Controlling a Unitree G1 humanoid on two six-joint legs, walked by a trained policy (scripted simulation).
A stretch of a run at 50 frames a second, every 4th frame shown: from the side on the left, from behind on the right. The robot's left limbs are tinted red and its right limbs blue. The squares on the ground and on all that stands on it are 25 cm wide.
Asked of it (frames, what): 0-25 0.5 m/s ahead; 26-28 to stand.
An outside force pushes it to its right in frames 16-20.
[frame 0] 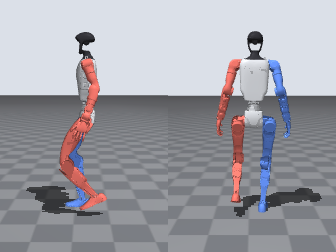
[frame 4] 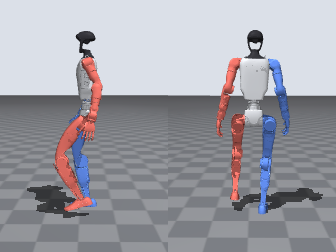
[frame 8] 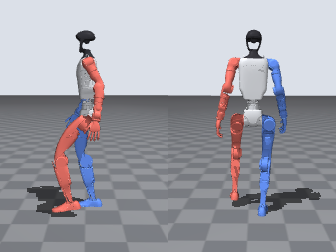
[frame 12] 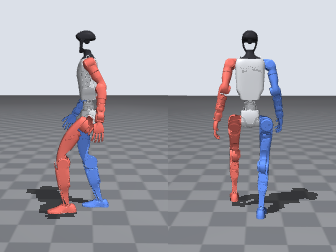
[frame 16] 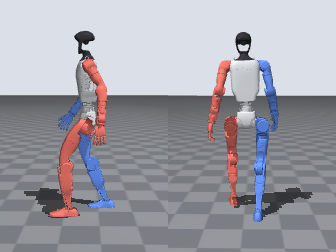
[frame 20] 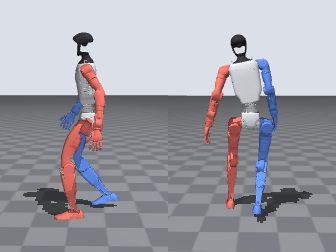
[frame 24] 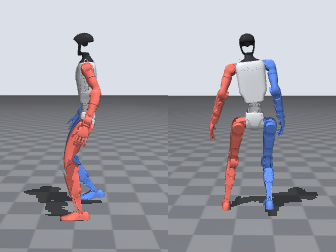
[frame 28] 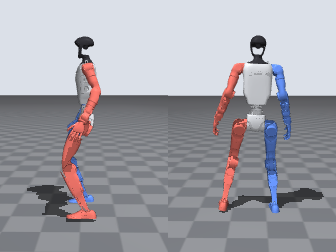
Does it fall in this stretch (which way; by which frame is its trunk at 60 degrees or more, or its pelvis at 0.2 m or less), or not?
no
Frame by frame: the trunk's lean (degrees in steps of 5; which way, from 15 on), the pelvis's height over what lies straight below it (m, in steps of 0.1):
0: 5, 0.8
4: 0, 0.8
8: 0, 0.8
12: 5, 0.8
16: 5, 0.8
20: 10, 0.8
24: 10, 0.8
28: 5, 0.7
